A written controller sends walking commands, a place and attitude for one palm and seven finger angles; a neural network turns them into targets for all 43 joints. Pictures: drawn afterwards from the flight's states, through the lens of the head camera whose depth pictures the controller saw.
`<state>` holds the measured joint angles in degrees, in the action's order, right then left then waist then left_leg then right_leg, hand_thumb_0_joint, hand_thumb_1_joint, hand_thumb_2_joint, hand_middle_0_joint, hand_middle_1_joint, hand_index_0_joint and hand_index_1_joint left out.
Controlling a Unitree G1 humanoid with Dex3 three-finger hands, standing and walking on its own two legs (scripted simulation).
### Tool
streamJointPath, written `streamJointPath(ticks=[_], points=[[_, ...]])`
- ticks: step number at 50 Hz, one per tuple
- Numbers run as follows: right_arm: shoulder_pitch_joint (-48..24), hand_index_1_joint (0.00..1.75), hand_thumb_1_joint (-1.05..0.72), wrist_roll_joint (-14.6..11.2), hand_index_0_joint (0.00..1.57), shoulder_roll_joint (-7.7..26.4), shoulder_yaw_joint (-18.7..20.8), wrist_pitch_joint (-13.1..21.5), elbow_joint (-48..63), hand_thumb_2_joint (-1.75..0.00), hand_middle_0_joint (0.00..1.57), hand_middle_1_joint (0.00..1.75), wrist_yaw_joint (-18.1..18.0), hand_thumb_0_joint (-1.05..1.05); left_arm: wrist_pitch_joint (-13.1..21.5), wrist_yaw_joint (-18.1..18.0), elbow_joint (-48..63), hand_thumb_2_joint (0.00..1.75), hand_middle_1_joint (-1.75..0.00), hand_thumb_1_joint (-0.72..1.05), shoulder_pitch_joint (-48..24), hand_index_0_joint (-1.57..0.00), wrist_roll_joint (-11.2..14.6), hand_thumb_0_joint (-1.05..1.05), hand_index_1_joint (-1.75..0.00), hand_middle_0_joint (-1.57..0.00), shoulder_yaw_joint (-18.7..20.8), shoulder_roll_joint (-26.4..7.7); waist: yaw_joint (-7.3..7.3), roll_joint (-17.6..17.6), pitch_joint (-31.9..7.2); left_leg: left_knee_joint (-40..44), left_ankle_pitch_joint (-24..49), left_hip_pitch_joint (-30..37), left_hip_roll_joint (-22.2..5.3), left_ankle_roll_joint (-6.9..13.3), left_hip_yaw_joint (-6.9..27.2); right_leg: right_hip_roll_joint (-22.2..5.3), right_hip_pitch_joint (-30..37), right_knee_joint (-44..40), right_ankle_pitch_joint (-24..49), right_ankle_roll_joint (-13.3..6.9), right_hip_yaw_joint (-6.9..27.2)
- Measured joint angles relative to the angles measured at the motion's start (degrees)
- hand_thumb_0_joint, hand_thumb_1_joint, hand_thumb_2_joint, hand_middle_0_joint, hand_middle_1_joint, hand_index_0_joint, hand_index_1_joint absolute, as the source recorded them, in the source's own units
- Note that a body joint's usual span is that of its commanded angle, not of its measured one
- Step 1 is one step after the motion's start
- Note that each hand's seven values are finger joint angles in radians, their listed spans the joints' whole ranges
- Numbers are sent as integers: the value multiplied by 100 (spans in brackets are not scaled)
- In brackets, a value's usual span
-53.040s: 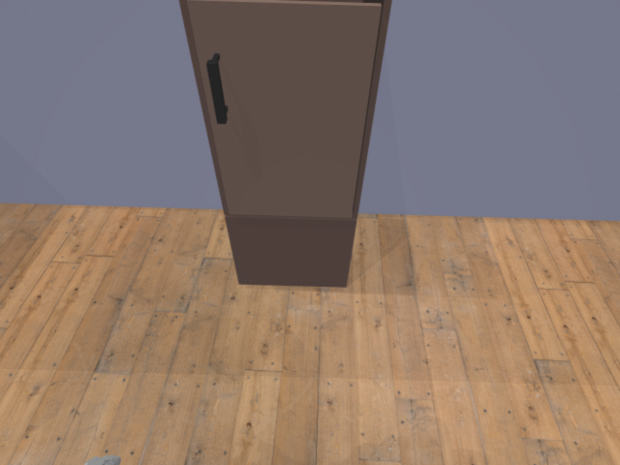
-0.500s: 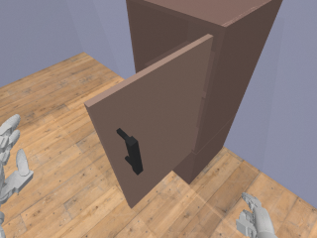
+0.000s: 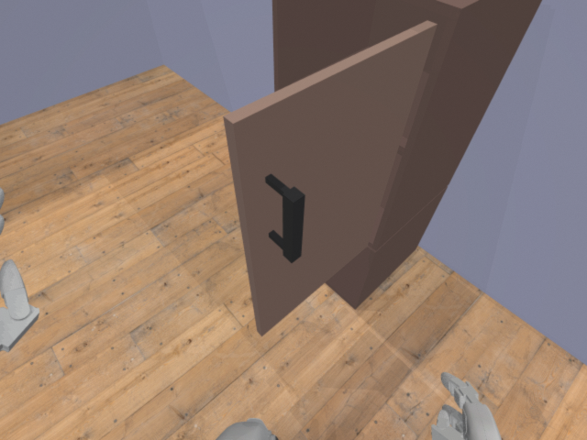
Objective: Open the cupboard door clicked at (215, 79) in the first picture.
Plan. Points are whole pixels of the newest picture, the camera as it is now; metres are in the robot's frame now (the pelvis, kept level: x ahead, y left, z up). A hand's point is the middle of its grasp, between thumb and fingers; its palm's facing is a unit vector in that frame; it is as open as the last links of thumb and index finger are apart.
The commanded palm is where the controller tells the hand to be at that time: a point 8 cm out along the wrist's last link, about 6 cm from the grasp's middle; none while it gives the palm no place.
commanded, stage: step back with the hand held close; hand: left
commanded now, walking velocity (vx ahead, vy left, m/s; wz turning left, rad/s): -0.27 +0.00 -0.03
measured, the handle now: (283, 220) +0.39 +0.05 +0.08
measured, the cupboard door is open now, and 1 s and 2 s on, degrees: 89 89 89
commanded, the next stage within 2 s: stop stepping back and stand still in 0.36 s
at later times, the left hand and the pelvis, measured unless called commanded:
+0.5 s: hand (18, 378) +0.14 +0.23 +0.18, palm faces +0.29 -0.83 -0.48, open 7.4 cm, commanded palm +0.07 +0.29 +0.19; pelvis -0.09 +0.00 +0.01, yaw -5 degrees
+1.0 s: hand out of the picture +0.07 +0.26 +0.17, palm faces +0.37 -0.83 -0.42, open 7.4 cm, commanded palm +0.03 +0.30 +0.19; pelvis -0.13 +0.01 +0.00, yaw -4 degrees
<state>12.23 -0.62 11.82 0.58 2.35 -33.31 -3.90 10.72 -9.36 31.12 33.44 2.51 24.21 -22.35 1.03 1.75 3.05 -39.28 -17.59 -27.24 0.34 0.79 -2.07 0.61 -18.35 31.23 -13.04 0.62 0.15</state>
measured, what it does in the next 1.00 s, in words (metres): walks backwards: right foot, then left foot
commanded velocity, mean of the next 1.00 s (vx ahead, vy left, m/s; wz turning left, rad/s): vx -0.12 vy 0.01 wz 0.00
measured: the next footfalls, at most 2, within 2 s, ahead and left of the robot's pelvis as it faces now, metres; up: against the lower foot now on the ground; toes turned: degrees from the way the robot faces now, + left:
right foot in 0.44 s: -0.15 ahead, -0.09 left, +0.00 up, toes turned -3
left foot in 0.62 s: +0.01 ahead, +0.09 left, +0.00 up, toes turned -5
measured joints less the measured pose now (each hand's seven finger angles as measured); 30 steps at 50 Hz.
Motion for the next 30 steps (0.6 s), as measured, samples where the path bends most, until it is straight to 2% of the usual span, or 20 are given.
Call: streamJointPath(ticks=[2, 3, 5, 7, 9, 12, 15, 18, 20, 22, 24, 25, 27, 29, 30], points=[[10, 30, -90, 22, 20, 15, -1, -2, -139, -90, 21, 30, -10, 1, -24, -39, 49, 90, -30, 89, -21, -21, -29, 1, -30, -21, -103, 105, 49, -77, -47, -155, -172, 173, 24, -38, 58, -33, -40, 37, 30, 79, 59], [28, 30, -90, 28, 20, 35, -11, 4, -161, -90, 21, 31, -34, 1, -36, -49, 67, 90, -30, 89, -68, -21, -37, 1, -30, -21, -138, 125, 44, -88, -81, 137, -129, 377, -6, -34, 100, -32, -86, 87, 23, 118, 55], [-23, 30, -90, 38, 20, 39, 2, 52, -180, -90, 21, 30, -110, 1, -50, -57, 30, 90, -30, 89, -348, -21, -60, 1, -30, -21, -155, 72, 7, -152, 14, 368, 621, 384, 40, 131, 110, -74, -194, 269, -82, 145, 36], [-127, 30, -90, 80, 20, -44, 10, 145, -213, -90, 21, 30, -113, 1, -19, -40, -80, 90, -30, 89, -563, -21, -71, 2, -30, -21, -51, -20, -3, -227, 120, 430, 724, 379, 60, 282, 77, 58, -396, 1086, -751, 79, 198], [-165, 30, -90, 123, 20, -149, 15, 268, -195, -90, 21, 30, -45, 1, -7, -55, -90, 90, -30, 89, -620, -21, -67, 2, -30, -21, 69, -82, -69, -201, 107, 672, 843, 391, 5, 323, 126, 265, -539, 2011, -1121, 11, 236], [-181, 30, -90, 149, 20, -275, -29, 410, -175, -90, 21, 30, 86, 1, 55, -113, 124, 90, -30, 89, -456, -21, -6, 2, -30, -21, 175, -140, -89, -187, -29, 1134, 1157, 403, -121, 292, 120, 377, -422, 2404, -1378, -8, 110], [-215, 30, -90, 160, 20, -329, -82, 448, -168, -90, 21, 30, 166, 1, 72, -116, 301, 90, -30, 89, -259, -21, 63, 2, -30, -21, 108, -131, -56, -152, -182, 1617, 1481, 429, -236, 261, 37, 358, -16, 1889, -1556, -29, -43], [-266, 30, -90, 183, 20, -336, -120, 427, -140, -90, 21, 31, 187, 1, 14, -70, 292, 90, -30, 90, -193, -21, 133, 2, -30, -21, -19, -164, -51, -108, -300, 2061, 1821, 423, -275, 218, -39, 348, 517, 878, -1553, -98, -153], [-323, 30, -90, 205, 20, -325, -141, 365, -93, -90, 21, 31, 184, 1, -14, -19, 240, 90, -30, 90, -170, -21, 186, 2, -30, -21, -25, -266, -67, -119, -338, 2231, 2014, 350, -244, 183, -94, 328, 911, -31, -1173, -156, -215], [-423, 31, -90, 199, 20, -318, -176, 255, -5, -90, 21, 31, 187, 1, 2, 38, 236, 90, -30, 90, -117, -21, 256, 2, -30, -21, 88, -459, -20, -283, -320, 2138, 2084, 162, -158, 131, -280, 189, 1223, -902, -635, -257, -161], [-567, 31, -90, 185, 20, -190, -164, 147, -85, -90, 21, 31, 171, 0, 87, 104, 125, 90, -30, 89, -171, -21, 281, 2, -30, -21, 21, -409, 11, -95, -204, 1583, 1588, -108, -287, -15, -238, 300, 1190, -951, -673, -311, -125], [-566, 31, -90, 150, 20, -143, -140, 100, -159, -90, 21, 31, 154, 0, 99, 125, 77, 90, -30, 89, -167, -21, 282, 2, -30, -21, -53, -375, -5, -28, -179, 1221, 1099, -210, -271, -77, -122, 337, 1166, -874, -656, -306, -124], [-425, 30, -90, 60, 20, -104, -119, 5, -239, -90, 21, 31, 110, 1, 49, 157, 64, 90, -30, 89, -26, -21, 238, 1, -30, -21, -108, -358, -11, -110, -233, 429, 449, -260, -132, -110, 5, 284, 1121, -698, -671, -287, -55], [-207, 30, -90, 16, 20, -54, -132, -59, -231, -90, 21, 31, 37, 1, -45, 155, 53, 89, -30, 89, 167, -22, 183, 1, -30, -21, -88, -337, -49, -219, -350, 281, 420, 8, -41, -83, 27, 227, 1107, -547, -737, -273, 15], [-87, 30, -90, 5, 20, 2, -128, -54, -208, -90, 21, 31, -6, 1, -96, 139, 32, 89, -30, 89, 219, -22, 169, 1, -30, -21, -89, -316, -80, -213, -411, 472, 707, 247, -42, -55, 39, 233, 1111, -471, -785, -264, 17]])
